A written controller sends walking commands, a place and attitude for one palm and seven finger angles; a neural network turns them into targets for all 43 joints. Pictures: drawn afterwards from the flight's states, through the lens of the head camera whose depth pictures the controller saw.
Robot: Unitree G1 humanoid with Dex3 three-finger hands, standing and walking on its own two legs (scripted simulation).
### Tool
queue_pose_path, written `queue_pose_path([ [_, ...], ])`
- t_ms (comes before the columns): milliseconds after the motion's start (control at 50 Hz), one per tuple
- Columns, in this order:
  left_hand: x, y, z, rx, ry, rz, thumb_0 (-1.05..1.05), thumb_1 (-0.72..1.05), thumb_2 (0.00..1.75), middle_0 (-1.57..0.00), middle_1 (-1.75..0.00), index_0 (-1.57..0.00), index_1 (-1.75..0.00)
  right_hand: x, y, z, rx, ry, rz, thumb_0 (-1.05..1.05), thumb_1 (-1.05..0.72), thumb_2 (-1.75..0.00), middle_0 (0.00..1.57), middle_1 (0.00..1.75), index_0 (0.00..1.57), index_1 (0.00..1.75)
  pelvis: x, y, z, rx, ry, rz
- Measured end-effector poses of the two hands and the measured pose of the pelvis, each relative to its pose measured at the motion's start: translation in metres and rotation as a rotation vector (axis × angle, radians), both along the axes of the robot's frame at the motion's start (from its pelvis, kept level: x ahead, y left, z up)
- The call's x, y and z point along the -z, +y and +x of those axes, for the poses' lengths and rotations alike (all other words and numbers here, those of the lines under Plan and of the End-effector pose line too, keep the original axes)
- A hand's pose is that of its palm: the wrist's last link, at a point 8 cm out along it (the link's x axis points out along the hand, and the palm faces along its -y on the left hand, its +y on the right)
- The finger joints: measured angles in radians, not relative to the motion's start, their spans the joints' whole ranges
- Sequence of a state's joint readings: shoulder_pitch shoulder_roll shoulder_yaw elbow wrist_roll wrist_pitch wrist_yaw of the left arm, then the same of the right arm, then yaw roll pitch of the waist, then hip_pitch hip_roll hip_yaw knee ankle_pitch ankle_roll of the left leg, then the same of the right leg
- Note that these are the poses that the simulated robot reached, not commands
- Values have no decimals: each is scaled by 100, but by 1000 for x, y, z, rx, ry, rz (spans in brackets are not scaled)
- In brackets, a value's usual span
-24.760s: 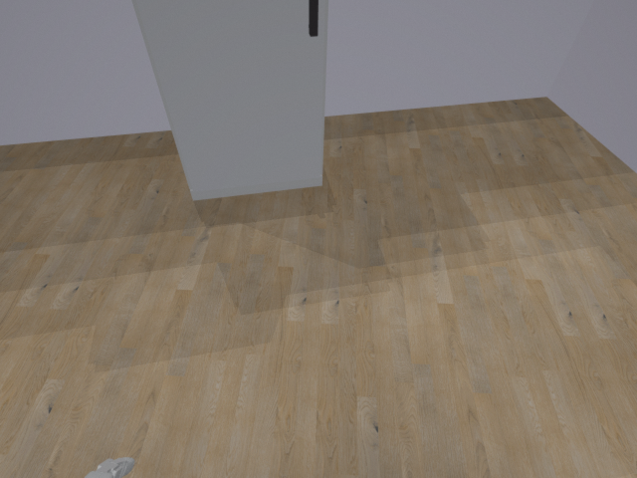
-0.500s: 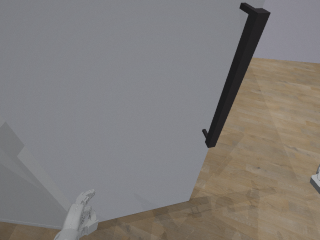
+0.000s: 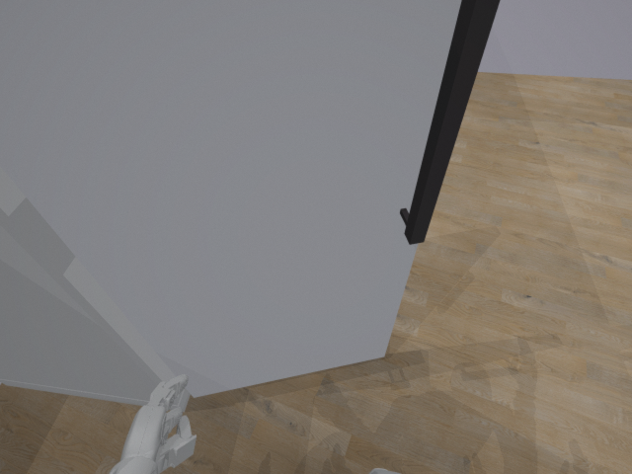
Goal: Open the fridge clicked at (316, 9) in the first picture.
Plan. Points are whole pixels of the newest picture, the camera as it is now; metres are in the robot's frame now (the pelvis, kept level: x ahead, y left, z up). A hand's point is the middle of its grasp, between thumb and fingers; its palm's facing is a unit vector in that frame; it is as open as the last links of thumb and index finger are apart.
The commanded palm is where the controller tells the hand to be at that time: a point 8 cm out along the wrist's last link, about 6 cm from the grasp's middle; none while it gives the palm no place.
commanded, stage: step back with the hand held close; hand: right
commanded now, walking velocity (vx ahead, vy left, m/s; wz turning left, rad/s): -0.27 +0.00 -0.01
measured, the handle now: (435, 126) +0.50 -0.14 +0.19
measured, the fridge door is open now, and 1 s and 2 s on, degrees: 70 70 70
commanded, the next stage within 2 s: stop stepping back and stand still in 0.78 s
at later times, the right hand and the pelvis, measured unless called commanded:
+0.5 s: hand out of the picture +0.15 -0.29 +0.17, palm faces +0.41 +0.79 -0.46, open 7.4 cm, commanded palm +0.07 -0.33 +0.19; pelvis -0.06 -0.02 +0.00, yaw -2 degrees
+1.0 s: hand out of the picture +0.06 -0.31 +0.18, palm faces +0.26 +0.85 -0.46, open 7.4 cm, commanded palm +0.01 -0.36 +0.19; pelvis -0.15 -0.07 +0.02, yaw +4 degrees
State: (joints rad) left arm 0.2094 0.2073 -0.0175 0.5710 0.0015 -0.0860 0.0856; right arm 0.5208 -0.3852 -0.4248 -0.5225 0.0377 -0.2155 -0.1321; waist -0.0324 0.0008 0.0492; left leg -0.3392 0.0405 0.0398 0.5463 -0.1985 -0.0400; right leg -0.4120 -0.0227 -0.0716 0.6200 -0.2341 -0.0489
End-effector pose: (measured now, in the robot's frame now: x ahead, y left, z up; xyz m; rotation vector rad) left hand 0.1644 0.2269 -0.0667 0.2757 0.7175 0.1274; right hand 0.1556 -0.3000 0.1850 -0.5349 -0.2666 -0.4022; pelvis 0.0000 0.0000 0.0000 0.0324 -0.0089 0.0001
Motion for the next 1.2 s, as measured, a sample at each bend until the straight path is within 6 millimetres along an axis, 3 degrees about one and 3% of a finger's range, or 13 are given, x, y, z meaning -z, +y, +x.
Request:
queue_pose_path([
  [160, -4, -2, -22, -15, -12, 22, 1, 90, 90, -20, -30, -20, -30, -4, -9, -11, -21, -38, -37, 1, -89, -90, 21, 30, 21, 30, 0, -6, -16, 39, -6, 25],
  [380, -3, -9, -31, 11, -5, 32, 1, 90, 90, -21, -30, -20, -30, -4, -9, -40, -57, -52, -30, 1, -89, -90, 21, 30, 21, 30, 1, -11, -40, 20, 7, 27],
  [500, -13, -21, -40, 0, -41, 50, 1, 90, 90, -20, -30, -20, -30, -6, -28, -47, -65, -60, -55, 1, -88, -90, 21, 30, 21, 30, -1, -22, -56, 36, 3, 54],
  [560, -19, -29, -48, 15, -45, 29, 1, 90, 90, -20, -30, -20, -30, -12, -37, -60, -38, -54, -48, 1, -88, -90, 21, 30, 21, 30, -6, -23, -64, 29, 24, 66],
  [640, -16, -35, -59, 33, -51, 9, 1, 90, 90, -21, -30, -20, -30, -11, -33, -80, -41, -54, -31, 1, -89, -90, 21, 30, 21, 30, -4, -24, -77, -25, 48, 41],
  [780, -14, -40, -97, -23, 2, 62, 1, 90, 90, -21, -30, -20, -30, 2, -38, -72, -117, -97, 45, 1, -89, -90, 21, 30, 21, 30, -2, -46, -94, -46, 34, 27],
  [860, -22, -48, -124, -56, -9, 60, 1, 90, 90, -21, -30, -20, -30, 3, -48, -73, -174, -58, 33, 1, -89, -90, 21, 30, 21, 30, -7, -54, -120, -46, 26, 20],
  [960, -37, -55, -166, -76, -24, 51, 1, 90, 90, -21, -30, -20, -30, -10, -51, -111, -218, 6, -8, 2, -89, -90, 21, 30, 21, 30, -18, -63, -144, -69, 35, 64],
  [1060, -33, -58, -201, -76, 10, 59, 1, 90, 90, -21, -30, -20, -30, -16, -65, -155, -151, 46, -39, 1, -89, -90, 21, 30, 21, 30, -20, -68, -166, -46, 42, 38],
  [1140, -16, -57, -223, -80, 32, 77, 1, 90, 90, -21, -30, -20, -30, -9, -81, -182, -89, 15, -9, 1, -89, -90, 21, 30, 21, 30, -9, -80, -188, -79, 6, 28],
  [1200, -11, -61, -239, -123, 39, 89, 1, 90, 90, -21, -30, -20, -30, 6, -96, -186, -44, -52, 89, 1, -89, -90, 21, 30, 21, 30, -4, -90, -192, -88, -14, 27],
])
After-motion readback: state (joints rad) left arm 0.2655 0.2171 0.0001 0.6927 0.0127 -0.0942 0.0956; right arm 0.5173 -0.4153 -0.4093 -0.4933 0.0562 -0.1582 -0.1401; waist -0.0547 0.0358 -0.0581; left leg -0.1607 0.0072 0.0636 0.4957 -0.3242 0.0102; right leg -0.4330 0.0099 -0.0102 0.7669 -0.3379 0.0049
